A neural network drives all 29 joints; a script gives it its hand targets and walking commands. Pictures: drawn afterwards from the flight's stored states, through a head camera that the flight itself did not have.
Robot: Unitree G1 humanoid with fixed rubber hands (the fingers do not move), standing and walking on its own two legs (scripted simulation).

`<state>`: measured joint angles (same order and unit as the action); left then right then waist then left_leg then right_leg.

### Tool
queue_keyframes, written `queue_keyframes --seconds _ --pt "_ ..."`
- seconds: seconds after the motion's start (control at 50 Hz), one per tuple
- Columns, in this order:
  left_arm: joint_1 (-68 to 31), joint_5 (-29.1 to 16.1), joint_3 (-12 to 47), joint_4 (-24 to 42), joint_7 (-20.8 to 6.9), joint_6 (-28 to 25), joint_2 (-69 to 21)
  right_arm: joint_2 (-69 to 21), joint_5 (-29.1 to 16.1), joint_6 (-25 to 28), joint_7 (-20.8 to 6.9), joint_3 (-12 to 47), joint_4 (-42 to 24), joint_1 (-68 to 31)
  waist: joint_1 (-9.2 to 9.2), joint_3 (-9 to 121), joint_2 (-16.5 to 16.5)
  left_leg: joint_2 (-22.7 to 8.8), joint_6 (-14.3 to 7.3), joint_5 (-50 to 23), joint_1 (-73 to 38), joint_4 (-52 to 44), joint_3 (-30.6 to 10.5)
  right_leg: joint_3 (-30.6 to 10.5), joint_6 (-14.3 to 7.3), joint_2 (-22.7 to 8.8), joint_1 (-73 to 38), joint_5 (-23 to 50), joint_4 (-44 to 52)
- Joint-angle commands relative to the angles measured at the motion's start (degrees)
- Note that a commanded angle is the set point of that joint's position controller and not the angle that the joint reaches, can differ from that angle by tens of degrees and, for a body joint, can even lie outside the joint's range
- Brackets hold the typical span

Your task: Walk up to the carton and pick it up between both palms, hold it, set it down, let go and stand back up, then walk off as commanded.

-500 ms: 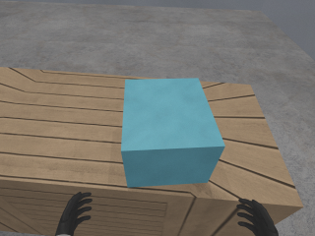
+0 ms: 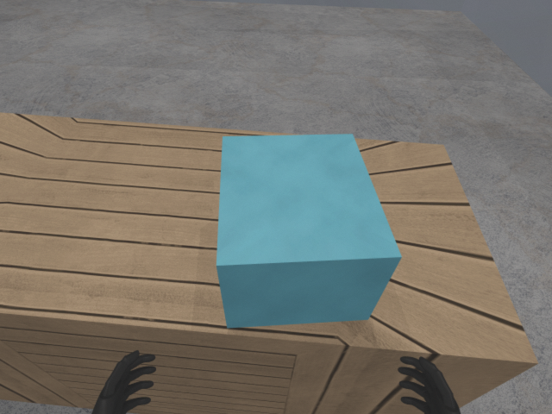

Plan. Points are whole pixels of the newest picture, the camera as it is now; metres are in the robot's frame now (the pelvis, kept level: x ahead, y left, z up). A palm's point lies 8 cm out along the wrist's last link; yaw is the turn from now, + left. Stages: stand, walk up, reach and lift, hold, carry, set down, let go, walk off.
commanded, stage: set down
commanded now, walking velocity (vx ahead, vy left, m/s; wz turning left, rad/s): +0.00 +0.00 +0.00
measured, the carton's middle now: (293, 225) +0.44 -0.01 +0.02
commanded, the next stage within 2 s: let go in 0.62 s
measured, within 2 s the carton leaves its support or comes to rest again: neither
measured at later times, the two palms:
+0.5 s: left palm out of the picture +0.16 +0.24 -0.07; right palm out of the picture +0.17 -0.22 -0.07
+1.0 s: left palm out of the picture +0.16 +0.24 -0.07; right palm out of the picture +0.16 -0.21 -0.08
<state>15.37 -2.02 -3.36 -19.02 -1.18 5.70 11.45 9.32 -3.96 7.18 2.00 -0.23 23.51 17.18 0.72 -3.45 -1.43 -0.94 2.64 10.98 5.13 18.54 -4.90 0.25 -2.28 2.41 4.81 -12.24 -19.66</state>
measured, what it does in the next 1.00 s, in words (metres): stands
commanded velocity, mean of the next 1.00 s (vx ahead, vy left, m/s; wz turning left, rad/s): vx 0.00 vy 0.00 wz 0.00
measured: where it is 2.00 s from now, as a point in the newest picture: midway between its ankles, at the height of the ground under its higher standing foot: outside the picture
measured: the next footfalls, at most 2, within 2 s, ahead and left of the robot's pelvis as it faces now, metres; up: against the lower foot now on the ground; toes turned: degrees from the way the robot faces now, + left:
none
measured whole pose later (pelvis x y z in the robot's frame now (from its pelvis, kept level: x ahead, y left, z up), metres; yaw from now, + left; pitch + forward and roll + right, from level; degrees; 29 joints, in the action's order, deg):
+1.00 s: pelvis +0.00 +0.00 +0.00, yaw +0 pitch -2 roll +0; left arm 12.6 -1.6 -3.4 -26.2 -0.4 6.8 11.7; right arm 9.1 -3.0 13.0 0.1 -0.3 43.5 8.4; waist 0.7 -3.6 -1.4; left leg -0.9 2.6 11.4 5.1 18.7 -4.9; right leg 0.3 -2.3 2.4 4.7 -12.6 -19.7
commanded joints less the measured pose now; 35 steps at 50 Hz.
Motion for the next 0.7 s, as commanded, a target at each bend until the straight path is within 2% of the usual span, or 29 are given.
queue_keyframes --seconds 0.0,0.02,0.04,0.06,0.08,0.1,0.12,0.14,0.16,0.18,0.2,0.24,0.26,0.3,0.32,0.34,0.36,0.4,0.42,0.44,0.46,0.5,0.52,0.54,0.58,0.6,0.62,0.66,0.68 --pt "-6.74 -0.59 0.44 -0.19 -1.93 -1.4 10.54 0.19 3.84 1.95 2.03 -0.27 1.81 -2.0 -2.69 2.33 -1.79 2.53 -2.93 -6.0 -4.51 1.19 10.45 -3.29 4.43 -5.46 2.49 11.18 4.42" --pt "-6.3 0.74 0.11 -0.17 -1.7 -1.0 9.8 0.91 4.34 2.13 1.83 -0.49 2.02 -1.71 -2.05 0.99 -0.48 2.6 -2.53 -6.29 -4.57 0.95 10.01 -2.99 4.09 -5.07 2.78 12.1 4.29" --pt "-7.03 1.32 0.59 -2.63 -1.8 -0.44 8.56 2.22 4.71 1.96 1.27 -0.64 4.03 -3.53 -1.88 0.46 0.39 2.33 -2.4 -4.39 -5.32 0.33 10.06 -2.4 3.43 -4.29 3.9 8.51 4.56" --pt "-5.96 2.26 -0.16 -2.26 -1.2 -0.42 8.13 3.33 4.58 2.85 0.83 -0.92 4.51 -3.96 -1.4 0.93 0.43 2.27 -2.36 -7.22 -4.51 0.74 9.63 -1.89 3.42 -3.68 3.6 12.04 3.34" --pt "-5.91 1.92 -0.64 -1.76 -1.57 -0.8 8.88 2.26 4.7 3.12 1.25 0.1 4.84 -2.23 -2.19 3.08 -0.87 2.39 -2.46 -7.82 -5.09 1.4 10.07 -2.54 3.94 -4.44 2.14 13.66 3.74" --pt "-5.77 2.19 -0.57 0.55 -0.99 -1.36 9.04 3.41 3.95 3.56 0.39 -0.59 3.33 -3.75 -0.85 3.8 0.38 2.15 -1.98 -7.57 -6.08 1.06 9.83 -1.26 3.94 -3.52 3.73 12.13 2.83" --pt "-6.86 1.33 0.0 -0.42 -0.8 -1.57 8.21 3.56 4.82 3.99 0.37 -1.85 5.0 -5.13 -1.94 2.33 0.97 2.28 -1.75 -8.52 -4.01 1.19 9.57 -0.97 3.36 -3.47 2.92 13.39 2.82" --pt "-7.69 2.02 0.35 -0.77 -0.67 -1.55 7.36 4.75 4.17 4.2 -0.01 -2.14 7.88 -5.58 -1.91 2.83 -0.01 1.94 -1.8 -8.74 -5.89 1.1 9.37 -0.81 3.69 -2.83 3.92 13.72 3.1" --pt "-6.62 1.07 0.52 -1.65 -1.2 -1.05 8.64 3.42 4.07 4.72 0.61 -1.66 5.52 -4.84 -2.04 3.44 -1.3 2.23 -2.04 -7.16 -5.2 1.08 9.79 -1.03 3.79 -3.44 2.27 13.09 3.45" --pt "-7.49 2.6 0.59 -0.94 -0.41 -1.22 7.55 4.68 4.34 5.39 -0.04 -2.25 8.26 -5.88 -2.23 3.81 0.72 1.98 -1.59 -8.97 -4.49 1.53 9.11 -0.21 3.38 -2.72 2.92 14.65 2.33" --pt "-8.15 2.52 -0.49 0.72 -0.25 -1.67 8.33 3.51 3.97 5.64 -0.18 -1.5 7.4 -7.01 -1.3 3.94 1.14 1.9 -1.5 -9.15 -4.13 1.29 8.86 -0.83 3.01 -3.21 1.61 13.44 2.85" --pt "-8.06 2.43 0.55 -0.88 0.05 -1.48 7.76 4.49 4.24 5.95 -0.7 -2.56 7.48 -7.44 -2.0 2.67 2.45 1.76 -1.17 -9.19 -6.17 1.48 9.0 -0.44 2.61 -2.62 4.64 13.2 2.64" --pt "-8.65 2.58 1.04 -3.27 0.04 -0.82 6.58 4.83 4.5 6.17 -1.05 -2.28 9.57 -8.83 -1.2 3.25 2.15 1.95 -1.38 -7.75 -5.8 1.05 9.24 0.23 2.25 -1.92 4.62 10.26 2.83" --pt "-9.73 1.76 0.73 -1.79 0.3 -1.22 6.93 4.97 4.52 6.01 -0.9 -2.67 10.47 -8.83 -1.73 3.45 -0.71 1.61 -1.71 -7.29 -5.28 0.94 8.84 0.23 2.76 -2.08 4.01 10.38 3.1" --pt "-9.22 2.0 2.13 -3.84 0.6 -0.42 6.61 5.55 5.03 5.88 -1.23 -2.99 12.39 -9.57 -1.72 2.24 1.75 1.43 -1.11 -5.32 -4.52 0.63 8.82 0.71 2.42 -1.89 4.96 7.41 2.8" --pt "-8.6 2.51 2.04 -1.64 0.79 -0.82 6.5 5.24 4.42 5.93 -1.54 -2.82 12.18 -9.41 -2.67 3.95 3.57 1.64 -1.13 -6.92 -5.76 0.91 9.03 0.62 2.21 -2.11 4.59 7.62 2.65" --pt "-9.21 2.65 1.18 -2.7 0.51 -0.95 6.4 5.1 4.34 6.28 -1.28 -2.23 12.45 -9.41 -1.47 3.26 0.91 1.81 -1.56 -7.78 -5.16 0.94 9.76 0.41 2.43 -2.53 3.75 10.82 2.88" --pt "-9.02 3.33 1.18 -4.21 1.08 -1.13 6.32 5.35 4.17 5.98 -1.92 -1.95 14.82 -8.77 -2.44 2.86 2.68 1.83 -1.15 -8.02 -4.89 0.77 8.61 0.21 2.22 -2.51 3.28 11.11 2.83" --pt "-8.51 2.76 1.65 -3.16 0.75 -1.16 6.27 5.9 4.39 6.13 -1.52 -2.36 13.56 -9.42 -2.23 3.91 2.01 1.89 -0.89 -9.28 -5.38 1.52 8.62 1.16 2.57 -1.95 4.0 12.35 2.24" --pt "-9.02 4.05 1.01 -4.0 1.18 -0.65 5.93 7.1 4.4 6.04 -2.21 -2.55 17.78 -10.81 -2.55 1.98 2.71 1.73 -0.63 -9.5 -6.09 1.54 8.33 1.02 2.59 -2.05 4.84 12.54 2.63" --pt "-8.9 4.46 1.34 -3.95 1.16 -0.7 5.31 6.89 4.36 6.38 -2.2 -1.76 16.93 -11.26 -1.8 4.36 2.1 1.56 -0.59 -9.83 -6.71 1.24 7.98 1.1 2.32 -1.85 4.09 12.88 2.36" --pt "-8.58 3.75 1.55 -4.81 0.73 -0.27 4.65 7.36 4.55 6.55 -1.91 -2.06 16.89 -12.08 -2.39 2.23 2.51 1.65 -0.44 -9.3 -6.11 1.74 8.53 1.28 2.45 -1.84 4.51 11.82 3.02" --pt "-9.61 2.62 1.02 -2.16 0.81 -0.84 6.79 6.13 4.22 6.87 -1.53 -1.95 14.65 -11.34 -1.94 4.43 0.8 1.76 -0.98 -8.77 -5.18 1.9 8.51 0.93 2.85 -2.09 3.04 12.28 2.56" --pt "-8.51 3.38 1.6 -4.39 1.34 -0.37 5.81 7.14 4.88 6.68 -2.21 -2.63 15.77 -11.41 -2.73 4.19 2.19 1.78 -0.77 -7.76 -4.4 1.51 8.57 1.41 2.73 -1.78 2.91 10.16 1.93" --pt "-7.65 3.34 1.46 -4.56 1.29 -0.49 5.87 7.16 4.25 6.25 -2.29 -3.45 15.6 -10.77 -1.84 4.86 3.16 1.68 -0.26 -8.88 -4.67 1.32 8.67 1.33 2.15 -2.1 2.63 9.83 1.86" --pt "-8.8 3.34 1.45 -4.66 1.03 -0.39 5.13 6.97 4.69 6.72 -2.32 -3.27 16.38 -11.31 -1.96 4.98 1.48 1.68 -0.63 -10.09 -4.75 1.76 8.63 1.34 2.6 -2.11 2.91 13.23 2.15" --pt "-9.98 4.52 1.56 -4.29 1.55 0.06 4.47 8.21 4.51 6.77 -2.71 -3.8 19.55 -12.27 -2.2 5.6 3.36 1.07 -0.13 -10.98 -5.41 1.11 7.71 2.05 2.16 -1.76 2.58 13.08 1.48" --pt "-9.32 3.23 0.87 -3.95 0.96 -0.43 6.24 6.8 4.46 7.06 -2.05 -2.27 15.76 -12.65 -2.51 4.61 0.42 1.66 -1.14 -8.75 -3.78 1.97 8.09 0.88 2.65 -2.4 2.7 12.91 2.45" --pt "-9.42 3.98 1.78 -5.99 1.33 0.09 5.02 7.48 5.26 6.67 -2.39 -2.51 18.97 -12.54 -2.77 3.9 1.81 1.42 -0.55 -7.48 -3.45 1.15 7.78 1.2 2.05 -2.17 1.93 11.8 2.27"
